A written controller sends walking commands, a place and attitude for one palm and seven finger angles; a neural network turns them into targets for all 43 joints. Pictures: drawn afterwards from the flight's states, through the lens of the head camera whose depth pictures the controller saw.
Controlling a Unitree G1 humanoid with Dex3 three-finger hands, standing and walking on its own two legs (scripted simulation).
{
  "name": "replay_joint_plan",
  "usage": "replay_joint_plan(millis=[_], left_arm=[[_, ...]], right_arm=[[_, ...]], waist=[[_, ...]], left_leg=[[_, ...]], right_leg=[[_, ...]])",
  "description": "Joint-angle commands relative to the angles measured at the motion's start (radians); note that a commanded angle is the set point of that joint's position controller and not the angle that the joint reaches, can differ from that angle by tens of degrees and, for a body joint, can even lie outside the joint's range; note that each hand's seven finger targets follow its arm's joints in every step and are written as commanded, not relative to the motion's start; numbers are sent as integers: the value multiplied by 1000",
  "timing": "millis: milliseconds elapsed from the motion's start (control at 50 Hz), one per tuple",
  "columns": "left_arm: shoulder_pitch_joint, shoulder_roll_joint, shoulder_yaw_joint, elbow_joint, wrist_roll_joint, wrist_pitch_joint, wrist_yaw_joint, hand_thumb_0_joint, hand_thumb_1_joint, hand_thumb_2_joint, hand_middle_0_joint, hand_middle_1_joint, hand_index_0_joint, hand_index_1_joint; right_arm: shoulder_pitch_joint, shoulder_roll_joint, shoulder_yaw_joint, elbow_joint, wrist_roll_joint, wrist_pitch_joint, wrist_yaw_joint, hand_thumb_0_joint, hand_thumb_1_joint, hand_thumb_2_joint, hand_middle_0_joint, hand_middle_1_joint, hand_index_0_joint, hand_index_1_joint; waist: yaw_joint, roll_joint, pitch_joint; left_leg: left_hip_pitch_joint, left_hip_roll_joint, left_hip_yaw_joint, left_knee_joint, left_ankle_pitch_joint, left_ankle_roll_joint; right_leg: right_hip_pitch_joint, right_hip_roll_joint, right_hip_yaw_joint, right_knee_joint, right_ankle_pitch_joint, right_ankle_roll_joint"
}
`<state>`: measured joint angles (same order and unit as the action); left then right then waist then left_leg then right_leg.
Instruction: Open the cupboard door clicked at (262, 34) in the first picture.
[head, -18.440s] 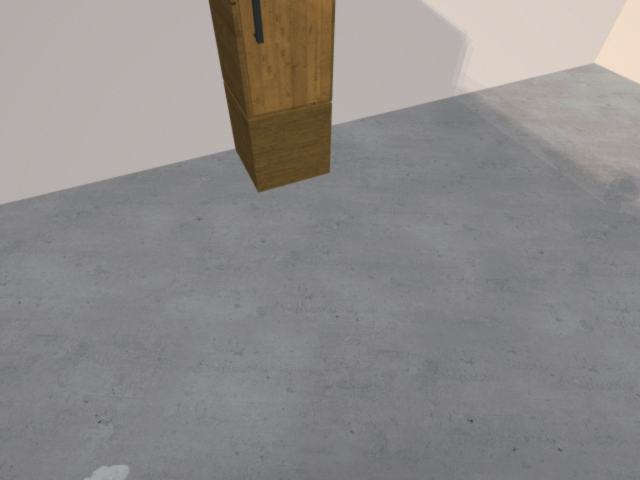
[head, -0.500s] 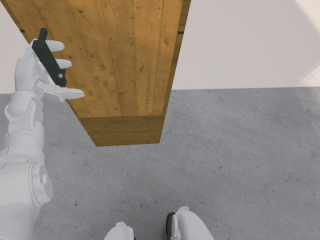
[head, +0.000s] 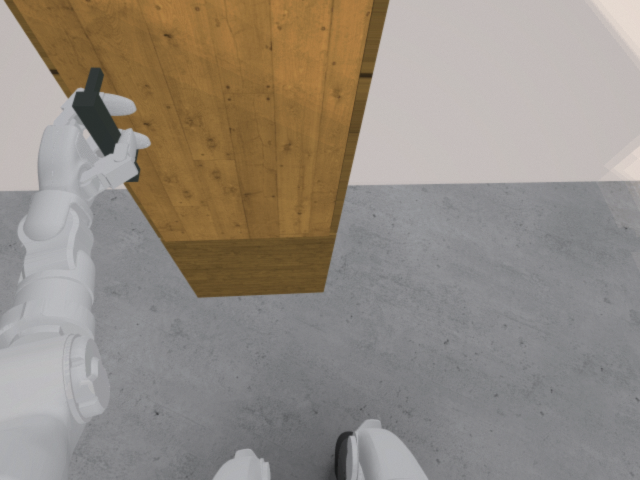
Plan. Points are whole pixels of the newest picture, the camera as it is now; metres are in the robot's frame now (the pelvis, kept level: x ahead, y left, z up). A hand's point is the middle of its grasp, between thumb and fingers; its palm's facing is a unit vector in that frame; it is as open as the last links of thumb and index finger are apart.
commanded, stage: pull the door open along its arc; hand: left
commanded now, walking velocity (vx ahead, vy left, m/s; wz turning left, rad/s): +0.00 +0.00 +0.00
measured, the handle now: (113, 129) +0.53 +0.23 +0.07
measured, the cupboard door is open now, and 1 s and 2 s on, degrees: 0 43 47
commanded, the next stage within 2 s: open thumb and fingers to let go in 1.08 s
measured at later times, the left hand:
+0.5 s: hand (129, 204) +0.42 +0.20 +0.07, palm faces -0.05 -1.00 -0.01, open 5.9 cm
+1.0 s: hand (227, 309) +0.29 +0.08 +0.08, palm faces +0.40 -0.92 +0.00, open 6.3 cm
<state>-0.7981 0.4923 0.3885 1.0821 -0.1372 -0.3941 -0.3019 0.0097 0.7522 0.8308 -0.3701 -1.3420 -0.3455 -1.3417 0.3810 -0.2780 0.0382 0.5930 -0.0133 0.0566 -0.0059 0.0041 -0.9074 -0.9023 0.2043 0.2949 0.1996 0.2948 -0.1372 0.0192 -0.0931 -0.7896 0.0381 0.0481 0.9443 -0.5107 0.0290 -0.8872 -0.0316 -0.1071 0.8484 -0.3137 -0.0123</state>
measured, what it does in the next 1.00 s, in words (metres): stands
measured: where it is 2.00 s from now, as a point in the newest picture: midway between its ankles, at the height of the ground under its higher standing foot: outside the picture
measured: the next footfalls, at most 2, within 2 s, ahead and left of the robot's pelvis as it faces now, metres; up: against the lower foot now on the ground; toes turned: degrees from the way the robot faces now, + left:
none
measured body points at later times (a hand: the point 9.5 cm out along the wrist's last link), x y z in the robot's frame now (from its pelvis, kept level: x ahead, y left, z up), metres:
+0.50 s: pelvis +0.01 +0.01 +0.01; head +0.11 +0.01 +0.45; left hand +0.42 +0.25 +0.07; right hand +0.06 -0.26 -0.10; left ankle -0.04 +0.09 -0.68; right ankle +0.04 -0.12 -0.68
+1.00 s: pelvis +0.03 -0.02 +0.02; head +0.07 -0.03 +0.47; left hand +0.27 +0.13 +0.08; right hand +0.23 -0.21 -0.07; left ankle -0.04 +0.09 -0.68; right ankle +0.04 -0.12 -0.68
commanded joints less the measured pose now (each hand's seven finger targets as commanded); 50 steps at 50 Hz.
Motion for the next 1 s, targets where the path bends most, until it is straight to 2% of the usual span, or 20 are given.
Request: replay_joint_plan(millis=[0, 40, 80, 100, 160, 240, 340, 460, 500, 520, 540, 560, 640, 720, 740, 800, 840, 900, 940, 980], left_arm=[[-415, 204, -5, -226, -10, -82, -23, 0, 900, 900, -400, -1350, -400, -1350], [-440, 195, -13, -219, -10, -84, -24, 0, 900, 900, -400, -1350, -400, -1350], [-432, 209, -2, -221, -8, -85, -23, 0, 900, 900, -400, -1350, -400, -1350], [-401, 317, 85, -213, -3, -86, -22, 0, 900, 900, -400, -1350, -400, -1350], [-312, 270, 58, -222, -19, -80, -46, 0, 900, 900, -400, -1350, -400, -1350], [-197, 265, 77, -312, -57, -74, -57, 0, 900, 900, -400, -1350, -400, -1350], [33, 199, 69, -435, -96, -52, -52, 0, 900, 900, -400, -1350, -400, -1350], [394, 32, -20, -732, -137, -33, -18, 0, 900, 900, -400, -1350, -400, -1350], [499, -39, -67, -847, -146, -30, 4, 0, 900, 900, -400, -1350, -400, -1350], [533, -74, 32, -957, -186, -32, 142, 0, 900, 900, -400, -1350, -400, -1350], [607, -159, -65, -979, -159, -26, 217, 0, 900, 900, -400, -1350, -400, -1350], [645, -196, -88, -1017, -138, -18, 281, 0, 900, 900, -400, -1350, -400, -1350], [827, -247, -123, -1169, -33, -19, 487, 0, 900, 900, -400, -1350, -400, -1350], [961, -348, -222, -1279, 62, 10, 645, 0, 900, 900, -400, -1350, -400, -1350], [990, -352, -238, -1287, 89, 21, 682, 0, 900, 900, -400, -1350, -400, -1350], [1016, -438, -334, -1340, 153, 58, 780, 0, 900, 900, -400, -1350, -400, -1350], [1058, -476, -390, -1340, 192, 81, 817, 0, 900, 900, -400, -1350, -400, -1350], [1088, -514, -456, -1379, 236, 101, 830, 0, 900, 900, -400, -1350, -400, -1350], [1128, -547, -503, -1389, 245, 110, 821, 0, 900, 900, -400, -1350, -400, -1350], [1162, -560, -534, -1428, 253, 111, 813, 0, 900, 900, -400, -1350, -400, -1350]], right_arm=[[165, -171, -65, -45, -4, -16, -7, 0, -900, -900, 200, 300, 200, 300], [163, -171, -63, -44, -5, -18, -9, 0, -900, -900, 200, 300, 200, 300], [165, -171, -65, -41, -4, -18, -8, 0, -900, -900, 200, 300, 200, 300], [170, -181, -66, -41, -6, -15, -12, 0, -900, -900, 200, 300, 200, 300], [151, -168, -57, -68, 0, -11, -9, 0, -900, -900, 200, 300, 200, 300], [130, -169, -62, -107, 7, -11, -4, 0, -900, -900, 200, 300, 200, 300], [101, -154, -70, -145, 17, -21, 7, 0, -900, -900, 200, 300, 200, 300], [37, -125, -80, -193, 28, -63, 28, 0, -900, -900, 200, 300, 200, 300], [5, -118, -81, -205, 31, -84, 36, 0, -900, -900, 200, 300, 200, 300], [-42, -92, -86, -218, 31, -94, 43, 0, -900, -900, 200, 300, 200, 300], [-59, -92, -80, -217, 26, -104, 50, 0, -900, -900, 200, 300, 200, 300], [-69, -88, -82, -212, 23, -109, 58, 0, -900, -900, 200, 300, 200, 300], [-116, -67, -82, -217, 1, -103, 60, 0, -900, -900, 200, 300, 200, 300], [-187, -26, -69, -232, -20, -86, 48, 0, -900, -900, 200, 300, 200, 300], [-197, -24, -66, -234, -23, -77, 41, 0, -900, -900, 200, 300, 200, 300], [-230, 4, -55, -239, -38, -62, 28, 0, -900, -900, 200, 300, 200, 300], [-226, 8, -56, -237, -46, -54, 22, 0, -900, -900, 200, 300, 200, 300], [-233, 19, -56, -237, -54, -50, 13, 0, -900, -900, 200, 300, 200, 300], [-229, 20, -56, -238, -57, -54, 11, 0, -900, -900, 200, 300, 200, 300], [-238, 24, -56, -242, -61, -61, 10, 0, -900, -900, 200, 300, 200, 300]], waist=[[-21, 103, -472], [-29, 111, -450], [-24, 109, -481], [1, 91, -493], [18, 105, -485], [48, 81, -521], [89, 59, -491], [134, 60, -473], [137, 48, -430], [204, 58, -426], [178, 46, -379], [165, 34, -338], [187, -26, -319], [207, -7, -261], [205, -40, -254], [204, -19, -226], [187, -81, -227], [182, -43, -243], [168, -74, -235], [169, -47, -245]], left_leg=[[205, -12, -84, -110, 563, -28], [199, -14, -85, -111, 550, -25], [206, -15, -82, -107, 557, -25], [171, -15, -78, -107, 551, -23], [150, -19, -69, -120, 555, -20], [135, -21, -56, -134, 562, -11], [119, -17, -39, -169, 596, -6], [161, -11, -30, -212, 680, -17], [198, -10, -36, -225, 690, -34], [231, -16, -38, -226, 694, -59], [239, -13, -41, -233, 674, -63], [239, -12, -42, -237, 654, -66], [231, -16, -36, -250, 568, -59], [232, -28, -24, -263, 474, -52], [226, -30, -28, -265, 440, -47], [229, -36, -27, -261, 426, -44], [231, -34, -34, -250, 431, -41], [245, -36, -27, -234, 456, -41], [243, -36, -30, -225, 459, -38], [250, -37, -27, -213, 471, -36]], right_leg=[[352, 60, 67, -23, 368, -11], [343, 59, 67, -24, 361, -14], [357, 59, 71, -23, 372, -12], [399, 56, 78, -20, 391, -14], [436, 54, 80, -16, 415, -17], [510, 53, 91, -22, 458, -22], [562, 45, 97, -35, 496, -25], [605, 31, 88, -44, 529, -26], [581, 35, 70, -56, 500, -23], [557, 46, 40, -68, 452, -23], [539, 47, 32, -72, 415, -22], [521, 45, 25, -80, 402, -19], [575, 34, 25, -80, 377, -26], [595, 23, 34, -87, 353, -30], [608, 23, 41, -94, 336, -30], [615, 17, 51, -98, 351, -32], [624, 19, 56, -102, 375, -31], [630, 15, 65, -91, 431, -31], [639, 13, 66, -97, 459, -30], [642, 8, 70, -89, 494, -27]])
